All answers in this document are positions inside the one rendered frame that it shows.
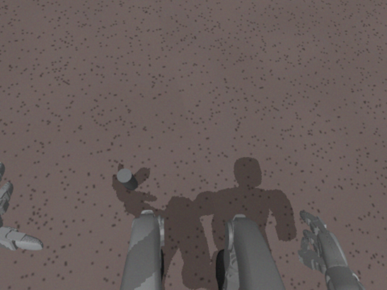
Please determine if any left robot hand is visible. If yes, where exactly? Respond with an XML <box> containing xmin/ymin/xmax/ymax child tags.
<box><xmin>0</xmin><ymin>163</ymin><xmax>43</xmax><ymax>251</ymax></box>

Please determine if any can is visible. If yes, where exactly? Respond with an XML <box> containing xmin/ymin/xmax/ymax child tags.
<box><xmin>117</xmin><ymin>169</ymin><xmax>138</xmax><ymax>190</ymax></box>

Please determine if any right robot arm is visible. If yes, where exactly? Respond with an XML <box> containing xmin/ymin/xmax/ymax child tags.
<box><xmin>325</xmin><ymin>266</ymin><xmax>366</xmax><ymax>290</ymax></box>

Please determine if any right robot hand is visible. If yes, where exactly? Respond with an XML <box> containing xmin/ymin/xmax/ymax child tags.
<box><xmin>298</xmin><ymin>211</ymin><xmax>349</xmax><ymax>275</ymax></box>

